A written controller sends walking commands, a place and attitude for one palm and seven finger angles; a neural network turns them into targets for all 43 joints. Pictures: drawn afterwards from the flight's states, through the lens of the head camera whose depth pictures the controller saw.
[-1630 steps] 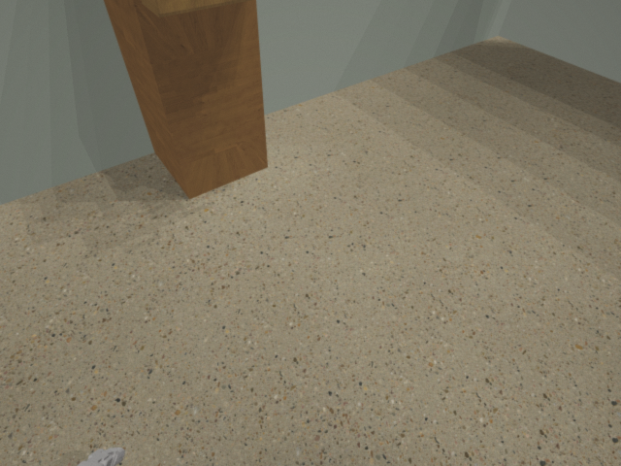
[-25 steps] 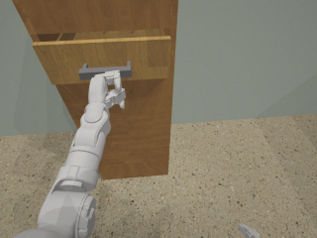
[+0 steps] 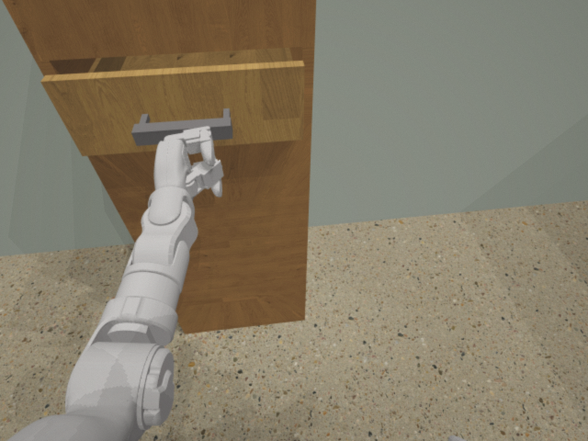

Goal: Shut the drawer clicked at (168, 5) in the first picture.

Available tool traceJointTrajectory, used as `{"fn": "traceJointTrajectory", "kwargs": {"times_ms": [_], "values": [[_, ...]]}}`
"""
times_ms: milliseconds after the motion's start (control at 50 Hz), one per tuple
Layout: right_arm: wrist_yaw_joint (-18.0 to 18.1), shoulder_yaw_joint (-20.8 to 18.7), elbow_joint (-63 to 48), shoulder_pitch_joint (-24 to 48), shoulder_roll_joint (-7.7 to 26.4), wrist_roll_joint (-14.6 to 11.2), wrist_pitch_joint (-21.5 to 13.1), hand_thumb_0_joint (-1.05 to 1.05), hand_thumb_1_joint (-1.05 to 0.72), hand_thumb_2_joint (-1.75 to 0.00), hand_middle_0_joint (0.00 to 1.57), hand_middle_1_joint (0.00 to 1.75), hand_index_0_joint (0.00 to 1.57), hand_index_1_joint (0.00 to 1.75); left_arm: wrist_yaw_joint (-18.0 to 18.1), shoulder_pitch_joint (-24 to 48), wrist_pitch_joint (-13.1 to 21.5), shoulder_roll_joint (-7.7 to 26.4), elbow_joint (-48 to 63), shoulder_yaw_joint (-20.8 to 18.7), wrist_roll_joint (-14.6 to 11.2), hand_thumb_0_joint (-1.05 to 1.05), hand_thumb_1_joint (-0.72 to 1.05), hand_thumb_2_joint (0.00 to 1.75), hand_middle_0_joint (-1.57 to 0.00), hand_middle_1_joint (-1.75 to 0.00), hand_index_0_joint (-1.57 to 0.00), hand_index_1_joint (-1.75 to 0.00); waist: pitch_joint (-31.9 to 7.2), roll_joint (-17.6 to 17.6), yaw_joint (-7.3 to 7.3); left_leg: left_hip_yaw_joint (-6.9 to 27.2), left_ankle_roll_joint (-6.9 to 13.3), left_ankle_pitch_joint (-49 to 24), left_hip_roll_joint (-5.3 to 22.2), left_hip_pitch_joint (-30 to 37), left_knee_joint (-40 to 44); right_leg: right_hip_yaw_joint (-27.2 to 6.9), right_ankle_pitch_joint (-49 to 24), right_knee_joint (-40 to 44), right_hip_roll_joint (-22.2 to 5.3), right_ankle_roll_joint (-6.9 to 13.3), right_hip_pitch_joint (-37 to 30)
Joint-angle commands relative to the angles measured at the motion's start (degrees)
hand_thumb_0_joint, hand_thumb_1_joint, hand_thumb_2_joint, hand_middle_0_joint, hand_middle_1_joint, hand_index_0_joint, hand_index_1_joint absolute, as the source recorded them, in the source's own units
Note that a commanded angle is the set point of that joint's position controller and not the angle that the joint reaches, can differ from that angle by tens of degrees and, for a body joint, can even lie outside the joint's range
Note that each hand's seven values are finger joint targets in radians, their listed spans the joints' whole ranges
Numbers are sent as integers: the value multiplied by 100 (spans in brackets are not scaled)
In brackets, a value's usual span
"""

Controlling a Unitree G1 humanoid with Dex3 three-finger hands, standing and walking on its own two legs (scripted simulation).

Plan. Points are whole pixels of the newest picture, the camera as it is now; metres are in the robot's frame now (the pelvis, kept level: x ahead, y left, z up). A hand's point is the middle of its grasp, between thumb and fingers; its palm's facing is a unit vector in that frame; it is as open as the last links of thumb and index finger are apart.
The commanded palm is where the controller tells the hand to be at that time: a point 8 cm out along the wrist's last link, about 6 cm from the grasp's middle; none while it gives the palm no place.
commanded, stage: push the drawer shut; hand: left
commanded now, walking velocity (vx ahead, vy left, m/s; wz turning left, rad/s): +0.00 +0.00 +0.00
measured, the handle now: (185, 123) +0.55 +0.18 +0.16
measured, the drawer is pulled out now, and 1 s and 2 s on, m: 0.06 0.00 0.00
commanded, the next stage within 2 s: pull the fist back off the drawer in 1.10 s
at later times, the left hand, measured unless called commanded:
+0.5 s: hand (224, 142) +0.49 +0.11 +0.16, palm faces +0.10 -0.99 +0.01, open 3.2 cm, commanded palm +0.48 +0.16 +0.16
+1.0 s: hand (219, 124) +0.54 +0.12 +0.17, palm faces +0.10 -0.99 +0.02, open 3.1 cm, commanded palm +0.53 +0.17 +0.16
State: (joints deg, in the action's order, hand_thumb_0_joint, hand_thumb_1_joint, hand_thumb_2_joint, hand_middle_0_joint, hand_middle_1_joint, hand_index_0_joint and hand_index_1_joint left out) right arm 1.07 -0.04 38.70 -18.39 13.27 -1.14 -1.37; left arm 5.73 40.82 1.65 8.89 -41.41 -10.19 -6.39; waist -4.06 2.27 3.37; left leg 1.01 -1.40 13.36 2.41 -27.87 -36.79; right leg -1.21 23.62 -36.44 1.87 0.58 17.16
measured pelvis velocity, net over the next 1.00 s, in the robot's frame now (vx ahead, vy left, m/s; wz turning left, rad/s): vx -0.01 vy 0.01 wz -0.01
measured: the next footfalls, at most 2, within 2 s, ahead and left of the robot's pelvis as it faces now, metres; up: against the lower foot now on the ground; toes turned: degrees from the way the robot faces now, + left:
none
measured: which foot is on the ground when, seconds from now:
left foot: down 0.00-1.00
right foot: down 0.00-1.00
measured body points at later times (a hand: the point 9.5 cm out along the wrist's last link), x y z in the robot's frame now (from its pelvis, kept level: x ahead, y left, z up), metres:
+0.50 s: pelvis -0.01 +0.01 -0.01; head +0.04 +0.00 +0.44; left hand +0.48 +0.16 +0.17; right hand +0.03 -0.25 -0.13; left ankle +0.06 +0.14 -0.72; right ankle -0.05 -0.12 -0.72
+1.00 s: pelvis -0.01 +0.01 -0.02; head +0.07 +0.01 +0.43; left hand +0.53 +0.17 +0.17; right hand -0.05 -0.25 -0.13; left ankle +0.06 +0.14 -0.72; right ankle -0.05 -0.12 -0.72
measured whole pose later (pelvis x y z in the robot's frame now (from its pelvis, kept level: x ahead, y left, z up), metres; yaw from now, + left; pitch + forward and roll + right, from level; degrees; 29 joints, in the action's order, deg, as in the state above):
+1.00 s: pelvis -0.01 +0.01 -0.02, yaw -1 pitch +14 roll -2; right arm -0.8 -0.3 40.7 -27.0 15.0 2.5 -1.3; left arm 3.6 68.1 11.2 23.1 -74.3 -21.1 0.8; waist -5.2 2.7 11.0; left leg 1.7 -1.1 14.6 3.5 -43.0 -43.4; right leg -0.8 24.4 -42.0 3.1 0.0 31.7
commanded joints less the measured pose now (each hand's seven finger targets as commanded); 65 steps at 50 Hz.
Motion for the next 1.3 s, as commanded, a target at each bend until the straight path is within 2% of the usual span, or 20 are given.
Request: {"fn": "traceJointTrajectory", "kwargs": {"times_ms": [0, 20, 100, 160, 220, 260, 280, 380, 440, 500, 540, 600, 660, 740, 840, 900, 920, 1040, 1140, 1280], "values": [[59, -253, -685, 144, 685, -4, -264, 0, -90, -90, 20, 30, 20, 30, 20, 3079, 567, 1030, 1434, -162, 12, 0, 90, 90, -140, -160, -140, -160, -1706, -326, 25, -192, 368, -1003, -260, 1927, 115, 223, -2180, 654, 123, -27, 675], [57, -255, -696, 145, 689, -13, -262, 0, -90, -90, 20, 30, 20, 30, -2, 2988, 583, 1023, 1415, -143, 26, 0, 90, 90, -140, -160, -140, -160, -1746, -228, -8, -192, 352, -1012, -262, 1926, 107, 231, -2177, 623, 122, -10, 665], [73, -252, -617, 55, 721, -24, -245, 0, -90, -90, 20, 30, 20, 30, -66, 3324, 550, 1055, 936, -99, 40, 0, 90, 90, -140, -160, -140, -160, -1612, -360, 123, -150, 358, -886, -252, 1860, 80, 235, -2037, 647, 126, -27, 864], [71, -242, -562, -6, 710, -27, -246, 0, -90, -90, 20, 30, 20, 30, -99, 3737, 506, 772, 599, 167, 31, 0, 90, 90, -140, -160, -140, -160, -1528, -247, 248, -109, 339, -815, -258, 1862, 48, 261, -1903, 638, 127, -23, 1083], [70, -249, -460, -126, 750, -14, -255, 0, -90, -90, 20, 30, 20, 30, -57, 4004, 543, 992, 171, -42, 11, 0, 90, 90, -140, -160, -140, -160, -1497, -273, 275, -60, 328, -722, -233, 1809, 21, 262, -1717, 633, 125, -19, 1232], [55, -239, -422, -212, 746, 13, -264, 0, -90, -90, 20, 30, 20, 30, -22, 4355, 624, 915, 16, 28, 29, 0, 90, 90, -140, -160, -140, -160, -1607, -172, 351, -39, 324, -748, -238, 1833, -12, 262, -1695, 581, 124, -18, 1335], [50, -247, -373, -323, 763, 42, -278, 0, -90, -90, 20, 30, 20, 30, 16, 4503, 702, 1031, -80, -81, 52, 0, 90, 90, -140, -160, -140, -160, -1646, -353, 371, -2, 325, -781, -229, 1811, -33, 290, -1675, 546, 132, -18, 1326], [2, -254, -303, -600, 808, 138, -289, 0, -90, -90, 20, 30, 20, 30, 118, 4791, 1030, 1502, -584, -465, 212, 0, 90, 90, -140, -160, -140, -160, -2007, -206, 362, 16, 317, -896, -221, 1708, -146, 260, -1715, 375, 139, -22, 1406], [-15, -275, -270, -741, 841, 165, -266, 0, -90, -90, 20, 30, 20, 30, 123, 5051, 1136, 1732, -842, -597, 289, 0, 90, 90, -140, -160, -140, -160, -1947, -406, 487, -11, 344, -808, -200, 1500, -209, 227, -1729, 366, 146, -63, 1482], [-37, -302, -274, -868, 829, 192, -247, 0, -90, -90, 20, 30, 20, 30, 90, 5289, 1256, 1758, -816, -561, 378, 0, 90, 90, -140, -160, -140, -160, -2216, 29, 507, -18, 320, -1003, -175, 1681, -269, 225, -1827, 283, 154, -42, 1572], [-66, -319, -245, -965, 847, 216, -254, 0, -90, -90, 20, 30, 20, 30, 51, 5318, 1298, 1758, -885, -588, 365, 0, 90, 90, -140, -160, -140, -160, -2286, 103, 530, -17, 321, -1120, -161, 1754, -337, 232, -1897, 272, 177, -43, 1652], [-57, -332, -219, -1088, 905, 218, -211, 0, -90, -90, 20, 30, 20, 30, 0, 5266, 1282, 2001, -1224, -767, 355, 0, 90, 90, -140, -160, -140, -160, -2165, -224, 588, -23, 343, -1045, -144, 1495, -328, 225, -1927, 291, 200, -69, 1611], [-78, -343, -204, -1213, 923, 244, -193, 0, -90, -90, 20, 30, 20, 30, -37, 5456, 1264, 2018, -1325, -747, 392, 0, 90, 90, -140, -160, -140, -160, -2122, -173, 646, -35, 351, -961, -153, 1377, -329, 233, -1865, 305, 205, -79, 1654], [-74, -344, -144, -1398, 994, 271, -161, 0, -90, -90, 20, 30, 20, 30, -37, 5693, 1233, 2563, -1646, -1061, 484, 0, 90, 90, -140, -160, -140, -160, -2073, -162, 725, -53, 374, -823, -147, 1129, -367, 183, -1771, 330, 194, -104, 1699], [-105, -351, -126, -1579, 1049, 327, -127, 0, -90, -90, 20, 30, 20, 30, -46, 5977, 1286, 2867, -1792, -1146, 645, 0, 90, 90, -140, -160, -140, -160, -2249, 104, 830, -33, 366, -899, -121, 1093, -479, 174, -1749, 257, 181, -102, 1846], [-128, -362, -126, -1664, 1067, 340, -102, 0, -90, -90, 20, 30, 20, 30, -86, 5935, 1315, 2918, -1932, -1198, 679, 0, 90, 90, -140, -160, -140, -160, -2339, 66, 853, -33, 368, -1072, -109, 1093, -538, 193, -1919, 211, 193, -103, 1861], [-122, -368, -113, -1688, 1079, 344, -96, 0, -90, -90, 20, 30, 20, 30, -90, 6222, 1319, 2889, -1809, -1139, 658, 0, 90, 90, -140, -160, -140, -160, -2333, 69, 968, -27, 383, -1014, -107, 1093, -546, 189, -1871, 233, 198, -125, 1904], [-132, -340, -6, -1789, 1146, 340, -66, 0, -90, -90, 20, 30, 20, 30, -15, 6600, 1237, 2972, -2268, -1017, 745, 0, 90, 90, -140, -160, -140, -160, -1907, 169, 1179, 48, 368, -429, -59, 792, -534, 196, -1194, 306, 194, -119, 2356], [-114, -312, 22, -1880, 1228, 348, -112, 0, -90, -90, 20, 30, 20, 30, 48, 6896, 1280, 3156, -2467, -1027, 777, 0, 90, 90, -140, -160, -140, -160, -1976, 258, 1348, 98, 378, -35, -22, 658, -543, 176, -780, 304, 175, -130, 2596], [-142, -287, -12, -1922, 1266, 392, -153, 0, -90, -90, 20, 30, 20, 30, 84, 6899, 1306, 2960, -2679, -900, 806, 0, 90, 90, -140, -160, -140, -160, -1958, 429, 1374, 197, 349, 334, -8, 610, -529, 270, -411, 195, 171, -72, 2879]]}}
